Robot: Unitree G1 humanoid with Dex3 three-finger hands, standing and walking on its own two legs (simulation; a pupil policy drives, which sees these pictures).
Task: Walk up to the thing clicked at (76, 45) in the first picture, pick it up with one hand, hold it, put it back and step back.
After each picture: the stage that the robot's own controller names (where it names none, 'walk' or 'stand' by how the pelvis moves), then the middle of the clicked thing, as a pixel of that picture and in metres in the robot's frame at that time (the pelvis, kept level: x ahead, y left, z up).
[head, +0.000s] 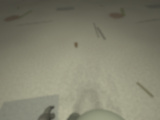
stand; (76, 45) +1.54 +0.42 -0.72
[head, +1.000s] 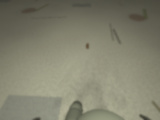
walk; (87, 46) +1.44 +0.22 -0.70
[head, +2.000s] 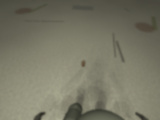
walk; (83, 63) +0.91 +0.18 -0.69
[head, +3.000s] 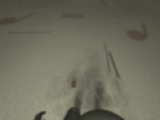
walk; (73, 84) +0.56 +0.23 -0.70
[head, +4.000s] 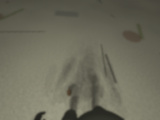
stand; (69, 92) +0.41 +0.21 -0.71
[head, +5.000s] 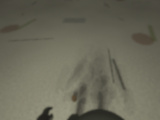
stand; (74, 98) +0.37 +0.22 -0.72
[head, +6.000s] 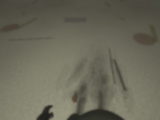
stand; (74, 99) +0.36 +0.21 -0.72
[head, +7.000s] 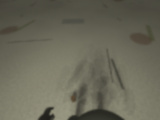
stand; (73, 98) +0.37 +0.23 -0.73
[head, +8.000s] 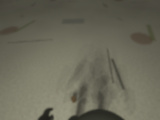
stand; (73, 99) +0.36 +0.23 -0.73
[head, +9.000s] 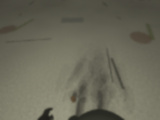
go down; (73, 99) +0.36 +0.23 -0.73
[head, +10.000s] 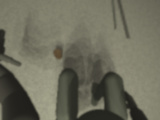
go down; (58, 54) +0.45 +0.26 -0.30
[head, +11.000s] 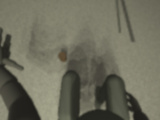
approach; (62, 57) +0.44 +0.25 -0.31
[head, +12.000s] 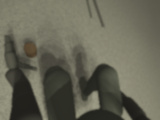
close in; (30, 51) +0.43 +0.29 -0.23
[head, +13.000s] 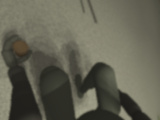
close; (21, 49) +0.42 +0.30 -0.23
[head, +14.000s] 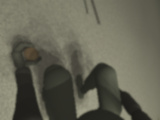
lift; (31, 54) +0.39 +0.27 -0.22
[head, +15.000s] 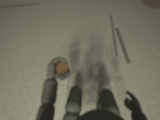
lift; (63, 70) +0.33 +0.20 +0.00
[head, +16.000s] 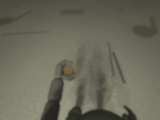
hold; (69, 73) +0.33 +0.17 +0.03
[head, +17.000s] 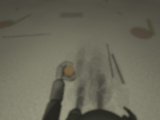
hold; (70, 73) +0.33 +0.17 +0.02
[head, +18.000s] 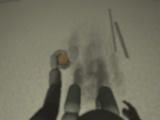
crouch; (64, 61) +0.41 +0.20 -0.06
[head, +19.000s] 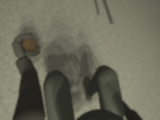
lower; (32, 48) +0.45 +0.29 -0.18
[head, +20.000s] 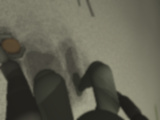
lower; (13, 48) +0.44 +0.30 -0.23
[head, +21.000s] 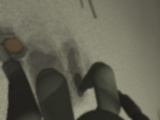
lower; (15, 48) +0.43 +0.31 -0.23
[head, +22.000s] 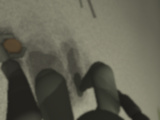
lower; (15, 48) +0.43 +0.31 -0.23
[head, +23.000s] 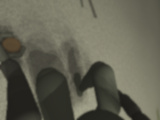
lower; (13, 47) +0.43 +0.32 -0.23
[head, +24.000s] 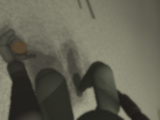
open; (20, 50) +0.43 +0.28 -0.23
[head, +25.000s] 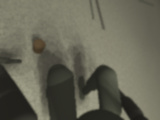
stand; (38, 47) +0.44 +0.27 -0.24
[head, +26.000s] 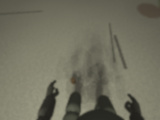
stand; (73, 80) +0.40 +0.19 -0.57
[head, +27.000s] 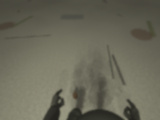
stand; (75, 95) +0.39 +0.19 -0.67
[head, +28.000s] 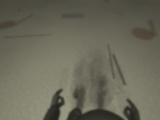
stand; (75, 95) +0.38 +0.19 -0.67
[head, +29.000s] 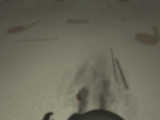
stand; (78, 97) +0.41 +0.18 -0.72
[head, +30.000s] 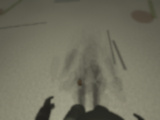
walk; (79, 83) +0.44 +0.13 -0.70
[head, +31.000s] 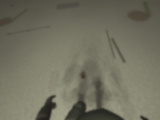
walk; (82, 75) +0.62 +0.17 -0.71
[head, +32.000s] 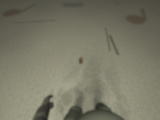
walk; (80, 60) +0.95 +0.18 -0.70
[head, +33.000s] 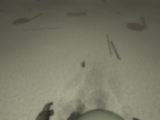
stand; (83, 64) +1.00 +0.18 -0.72
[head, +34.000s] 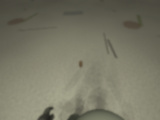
stand; (80, 64) +0.99 +0.21 -0.73
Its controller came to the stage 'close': yes
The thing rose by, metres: 0.72
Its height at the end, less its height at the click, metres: +0.00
